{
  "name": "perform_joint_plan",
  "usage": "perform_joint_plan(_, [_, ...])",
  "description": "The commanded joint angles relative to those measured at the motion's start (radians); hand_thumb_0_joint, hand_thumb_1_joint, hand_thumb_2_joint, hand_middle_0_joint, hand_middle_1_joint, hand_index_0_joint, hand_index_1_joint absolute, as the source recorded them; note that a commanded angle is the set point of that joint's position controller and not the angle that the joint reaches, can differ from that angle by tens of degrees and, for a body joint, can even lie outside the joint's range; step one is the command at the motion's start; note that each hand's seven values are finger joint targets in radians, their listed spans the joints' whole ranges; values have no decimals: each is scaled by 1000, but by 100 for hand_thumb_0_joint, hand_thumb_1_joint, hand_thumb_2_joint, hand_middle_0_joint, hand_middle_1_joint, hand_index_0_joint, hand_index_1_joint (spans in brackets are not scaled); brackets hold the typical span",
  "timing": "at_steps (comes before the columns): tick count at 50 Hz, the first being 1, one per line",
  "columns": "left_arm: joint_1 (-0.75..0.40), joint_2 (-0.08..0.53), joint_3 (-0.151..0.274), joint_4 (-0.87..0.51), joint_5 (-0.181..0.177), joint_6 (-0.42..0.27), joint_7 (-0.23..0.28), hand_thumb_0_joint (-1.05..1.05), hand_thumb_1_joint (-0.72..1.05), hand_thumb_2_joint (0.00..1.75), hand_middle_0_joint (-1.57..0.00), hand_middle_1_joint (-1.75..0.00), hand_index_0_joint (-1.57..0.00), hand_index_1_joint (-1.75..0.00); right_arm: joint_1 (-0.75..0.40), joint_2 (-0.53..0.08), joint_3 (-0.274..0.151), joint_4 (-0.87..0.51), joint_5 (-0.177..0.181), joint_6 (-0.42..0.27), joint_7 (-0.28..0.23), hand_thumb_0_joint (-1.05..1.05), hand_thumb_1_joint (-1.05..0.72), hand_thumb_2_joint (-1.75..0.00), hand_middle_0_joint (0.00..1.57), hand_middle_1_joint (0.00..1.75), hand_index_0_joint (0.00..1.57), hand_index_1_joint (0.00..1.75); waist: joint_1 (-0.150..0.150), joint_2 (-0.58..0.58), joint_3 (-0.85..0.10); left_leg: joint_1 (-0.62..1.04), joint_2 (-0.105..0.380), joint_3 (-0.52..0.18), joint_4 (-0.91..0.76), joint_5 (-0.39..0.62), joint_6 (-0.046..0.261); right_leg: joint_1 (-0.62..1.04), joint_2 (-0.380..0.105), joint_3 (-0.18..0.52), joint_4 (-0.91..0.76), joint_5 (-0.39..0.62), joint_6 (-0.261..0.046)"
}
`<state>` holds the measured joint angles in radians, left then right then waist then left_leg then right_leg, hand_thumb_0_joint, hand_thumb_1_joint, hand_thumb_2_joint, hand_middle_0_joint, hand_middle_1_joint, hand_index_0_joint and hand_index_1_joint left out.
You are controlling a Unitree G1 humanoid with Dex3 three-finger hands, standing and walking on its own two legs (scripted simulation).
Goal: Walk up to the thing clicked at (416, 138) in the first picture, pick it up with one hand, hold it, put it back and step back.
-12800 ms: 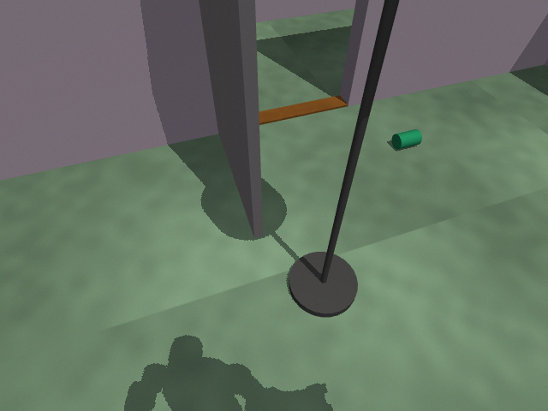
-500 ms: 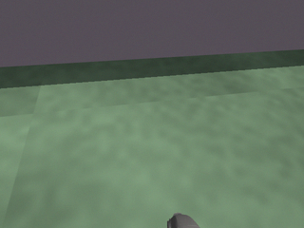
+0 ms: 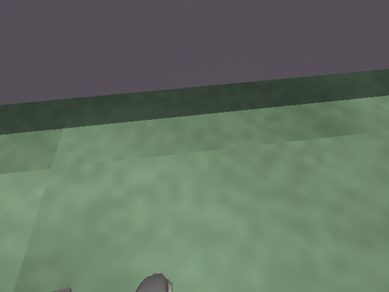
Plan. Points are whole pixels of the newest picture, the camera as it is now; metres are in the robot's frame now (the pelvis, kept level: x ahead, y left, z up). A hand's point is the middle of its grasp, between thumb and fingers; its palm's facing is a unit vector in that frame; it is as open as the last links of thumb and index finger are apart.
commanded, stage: walk up
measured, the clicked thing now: out of the picture -0.05 +1.35 -0.73
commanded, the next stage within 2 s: none
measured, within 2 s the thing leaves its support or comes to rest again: neither
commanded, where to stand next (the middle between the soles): +0.46 +0.00 m, yaw +1 degrees
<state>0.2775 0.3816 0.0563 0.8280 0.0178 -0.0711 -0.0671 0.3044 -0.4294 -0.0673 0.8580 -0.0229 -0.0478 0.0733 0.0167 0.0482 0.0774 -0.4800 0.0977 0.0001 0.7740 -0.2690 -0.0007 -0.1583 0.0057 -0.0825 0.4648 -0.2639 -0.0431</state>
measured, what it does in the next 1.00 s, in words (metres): walks ahead, turning left: left foot, then right foot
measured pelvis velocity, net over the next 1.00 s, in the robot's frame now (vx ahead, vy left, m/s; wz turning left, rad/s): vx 0.41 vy -0.07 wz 0.67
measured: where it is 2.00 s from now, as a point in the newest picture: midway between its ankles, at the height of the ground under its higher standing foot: (210, 245)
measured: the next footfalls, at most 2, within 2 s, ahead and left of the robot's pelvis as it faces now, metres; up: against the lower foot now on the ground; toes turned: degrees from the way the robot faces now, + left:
left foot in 0.10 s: +0.21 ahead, +0.15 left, +0.00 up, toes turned +6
right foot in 0.60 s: +0.41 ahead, -0.14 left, +0.00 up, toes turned +21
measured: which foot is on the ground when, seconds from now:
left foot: up 0.00-0.08, down 0.10-0.60, up 0.62-1.00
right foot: down 0.00-0.14, up 0.16-0.58, down 0.60-1.00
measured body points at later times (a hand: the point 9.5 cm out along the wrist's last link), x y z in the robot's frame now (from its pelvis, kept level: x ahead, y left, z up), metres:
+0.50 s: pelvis +0.20 -0.01 +0.00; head +0.21 +0.03 +0.45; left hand +0.29 +0.33 -0.10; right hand +0.25 -0.32 -0.09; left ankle +0.17 +0.14 -0.74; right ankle +0.32 -0.14 -0.70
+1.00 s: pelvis +0.41 -0.07 -0.01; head +0.43 -0.03 +0.44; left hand +0.23 +0.21 -0.13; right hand +0.71 -0.24 -0.10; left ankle +0.42 +0.07 -0.73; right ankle +0.37 -0.15 -0.74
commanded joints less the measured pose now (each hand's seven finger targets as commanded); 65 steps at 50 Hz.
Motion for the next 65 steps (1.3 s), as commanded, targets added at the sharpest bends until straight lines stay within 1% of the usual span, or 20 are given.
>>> perform_joint_plan(1, [1, 290, 82, -86, -2, -29, 16, 0, 90, 90, -20, -30, -20, -30, -36, -145, -57, -90, -2, -38, -5, 0, -90, -90, 20, 30, 20, 30, 29, -160, -12, 92, -3, 36, -159, 106, 4, -86, -251, 183, -193, -88, -170])
perform_joint_plan(5, [-14, 260, 57, -97, 4, -17, 16, 0, 90, 90, -20, -30, -20, -30, 113, -201, -80, -40, -6, -55, -21, 0, -90, -90, 20, 30, 20, 30, -76, -33, -71, 426, -58, 66, -215, 29, 44, -241, -197, 127, 80, -8, -114])
perform_joint_plan(6, [23, 203, 39, -96, -2, -15, 19, 0, 90, 90, -20, -30, -20, -30, 227, -259, -98, -17, -16, -63, -34, 0, -90, -90, 20, 30, 20, 30, -134, 159, -139, 545, 40, -93, -346, -128, 89, -301, -113, 40, 396, 79, -74])
perform_joint_plan(7, [75, 162, 35, -92, -23, -10, 22, 0, 90, 90, -20, -30, -20, -30, 239, -339, -113, -45, -17, -71, -41, 0, -90, -90, 20, 30, 20, 30, -115, 294, -139, 629, 297, -612, -528, -257, 178, -541, 58, 32, 623, -224, -7])
perform_joint_plan(8, [53, 265, 55, -61, -11, 0, 41, 0, 90, 90, -20, -30, -20, -30, 194, -344, -116, -60, 15, -66, -39, 0, -90, -90, 20, 30, 20, 30, -106, 135, -112, 535, 349, -672, -538, -279, 250, -521, -5, 157, 721, -273, -19])
perform_joint_plan(13, [130, 248, 49, 6, -19, 14, 25, 0, 90, 90, -20, -30, -20, -30, 46, -239, -68, -100, 23, -65, -53, 0, -90, -90, 20, 30, 20, 30, -20, 107, -33, 323, 196, -181, -508, 100, 192, -385, -81, 158, 603, -81, 14])
perform_joint_plan(14, [-70, 256, 60, -90, 6, 19, 3, 0, 90, 90, -20, -30, -20, -30, 72, -247, -56, -106, 22, -25, -52, 0, -90, -90, 20, 30, 20, 30, -30, 44, -20, 311, 116, -399, -499, 162, 236, -388, -11, 123, 526, -210, 58])
perform_joint_plan(25, [-214, 242, 89, -169, 10, 64, -34, 0, 90, 90, -20, -30, -20, -30, 72, -303, -72, -125, 8, -16, -76, 0, -90, -90, 20, 30, 20, 30, -5, 117, 11, 202, 92, -438, -528, -151, 210, -284, -50, 169, 260, -49, 51])
perform_joint_plan(28, [-73, 251, 112, -139, 4, 52, -23, 0, 90, 90, -20, -30, -20, -30, -12, -276, -64, -142, 2, -13, -86, 0, -90, -90, 20, 30, 20, 30, 113, 87, -66, 66, 37, -381, -357, -52, 140, 46, -80, 196, 53, 12, -4])
perform_joint_plan(30, [135, 364, 147, -86, 31, 37, 3, 0, 90, 90, -20, -30, -20, -30, 32, -101, -10, -147, -3, -7, -96, 0, -90, -90, 20, 30, 20, 30, 209, -312, -188, -255, -172, -151, 160, -311, 68, 415, -257, 409, -109, -335, -33])
perform_joint_plan(32, [-102, 401, 131, -156, 25, 41, 9, 0, 90, 90, -20, -30, -20, -30, 83, -196, -39, -119, 7, 4, -110, 0, -90, -90, 20, 30, 20, 30, 94, -356, -79, -295, -111, -78, 428, -207, 44, 108, -483, 798, -431, -721, -77])
perform_joint_plan(37, [-153, 236, 82, -140, 10, 25, 9, 0, 90, 90, -20, -30, -20, -30, 128, -186, -36, -35, 22, 20, -39, 0, -90, -90, 20, 30, 20, 30, 4, -267, -26, -92, -22, -21, 263, 45, 23, 26, -233, 189, -262, -124, -67])
perform_joint_plan(47, [-26, 241, 68, -161, 5, 52, 42, 0, 90, 90, -20, -30, -20, -30, -80, -140, -30, -172, 11, 55, -17, 0, -90, -90, 20, 30, 20, 30, 55, -136, -39, 87, -78, 127, -108, 155, 23, 115, -274, -80, -21, 622, 60])
perform_joint_plan(51, [-70, 262, 61, -205, -17, 58, 65, 0, 90, 90, -20, -30, -20, -30, 120, -180, -61, -184, -3, 71, -47, 0, -90, -90, 20, 30, 20, 30, -87, -89, -155, 418, -145, 121, -241, 138, 136, -29, -215, -136, 457, 820, 140])
perform_joint_plan(53, [4, 191, 47, -236, -36, 63, 65, 0, 90, 90, -20, -30, -20, -30, 75, -286, -99, -253, 1, 81, -78, 0, -90, -90, 20, 30, 20, 30, -90, 285, -282, 747, 263, -572, -298, 567, 453, -558, 20, -64, 1051, -421, 217])
perform_joint_plan(54, [-79, 264, 55, -247, -24, 68, 77, 0, 90, 90, -20, -30, -20, -30, 67, -288, -112, -272, 18, 75, -95, 0, -90, -90, 20, 30, 20, 30, -91, 91, -259, 580, 370, -709, -396, 401, 475, -522, -82, 209, 1074, -419, 169])
perform_joint_plan(58, [26, 228, 46, -174, -22, 67, 68, 0, 90, 90, -20, -30, -20, -30, -116, -205, -71, -311, 8, 83, -85, 0, -90, -90, 20, 30, 20, 30, 4, 36, -61, 230, 23, -192, -308, 343, 189, -311, -97, 90, 524, -243, 65])
perform_joint_plan(62, [162, 207, 60, -122, -44, 53, 112, 0, 90, 90, -20, -30, -20, -30, -149, -208, -86, -366, -49, 96, -41, 0, -90, -90, 20, 30, 20, 30, 26, 131, -138, 86, -38, -203, -110, 686, 198, -104, -25, 3, 287, -37, 39])
perform_joint_plan(64, [266, 279, 88, -94, -22, 40, 126, 0, 90, 90, -20, -30, -20, -30, -224, -153, -74, -419, -45, 102, -34, 0, -90, -90, 20, 30, 20, 30, 120, -72, -196, -149, -171, -188, 87, 262, 102, 115, -108, 114, 48, 175, -15])
perform_joint_plan(65, [181, 375, 108, -135, 4, 35, 133, 0, 90, 90, -20, -30, -20, -30, -130, -88, -60, -418, -40, 105, -35, 0, -90, -90, 20, 30, 20, 30, 78, -331, -180, -238, -229, -149, 287, -272, 32, 49, -427, 390, -50, 287, -103])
